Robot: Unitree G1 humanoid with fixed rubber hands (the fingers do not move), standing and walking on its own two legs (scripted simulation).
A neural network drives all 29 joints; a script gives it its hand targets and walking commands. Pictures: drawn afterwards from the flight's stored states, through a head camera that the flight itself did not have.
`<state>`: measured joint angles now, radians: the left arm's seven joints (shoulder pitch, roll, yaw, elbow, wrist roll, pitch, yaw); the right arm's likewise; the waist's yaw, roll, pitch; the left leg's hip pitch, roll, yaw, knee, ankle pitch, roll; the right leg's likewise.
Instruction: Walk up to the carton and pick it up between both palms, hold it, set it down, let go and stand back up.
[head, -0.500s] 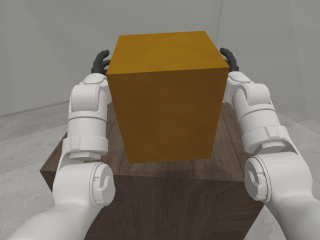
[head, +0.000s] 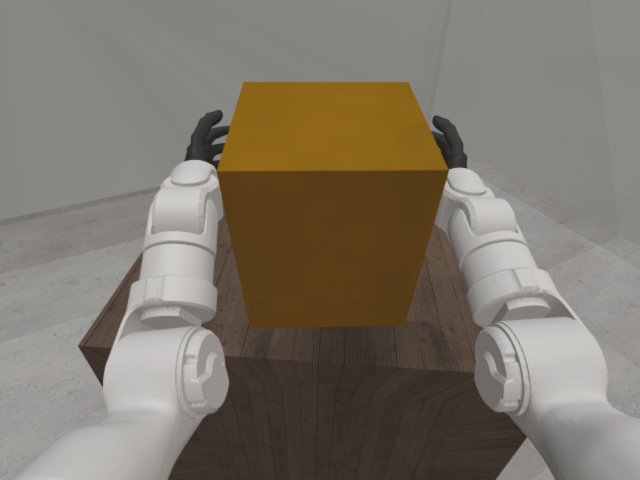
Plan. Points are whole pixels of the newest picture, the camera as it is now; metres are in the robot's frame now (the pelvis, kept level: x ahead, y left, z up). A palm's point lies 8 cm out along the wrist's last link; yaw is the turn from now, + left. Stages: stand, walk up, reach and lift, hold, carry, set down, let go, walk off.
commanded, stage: set down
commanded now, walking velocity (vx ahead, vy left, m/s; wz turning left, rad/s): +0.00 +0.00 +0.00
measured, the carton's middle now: (327, 208) +0.40 +0.00 +0.20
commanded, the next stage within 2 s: none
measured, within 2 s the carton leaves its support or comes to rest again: neither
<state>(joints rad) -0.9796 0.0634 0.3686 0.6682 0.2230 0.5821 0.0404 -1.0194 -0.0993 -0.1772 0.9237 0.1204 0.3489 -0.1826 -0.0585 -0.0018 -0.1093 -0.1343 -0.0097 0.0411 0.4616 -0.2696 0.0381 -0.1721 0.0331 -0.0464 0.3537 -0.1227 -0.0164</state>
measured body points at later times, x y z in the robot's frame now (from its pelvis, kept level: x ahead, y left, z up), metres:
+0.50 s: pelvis +0.00 +0.00 +0.00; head -0.04 +0.02 +0.45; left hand +0.43 +0.14 +0.22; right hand +0.42 -0.16 +0.21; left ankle -0.01 +0.08 -0.74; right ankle +0.05 -0.11 -0.74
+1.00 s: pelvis +0.00 +0.00 +0.00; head -0.03 +0.02 +0.45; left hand +0.44 +0.14 +0.19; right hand +0.42 -0.16 +0.19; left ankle -0.01 +0.08 -0.74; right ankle +0.05 -0.11 -0.74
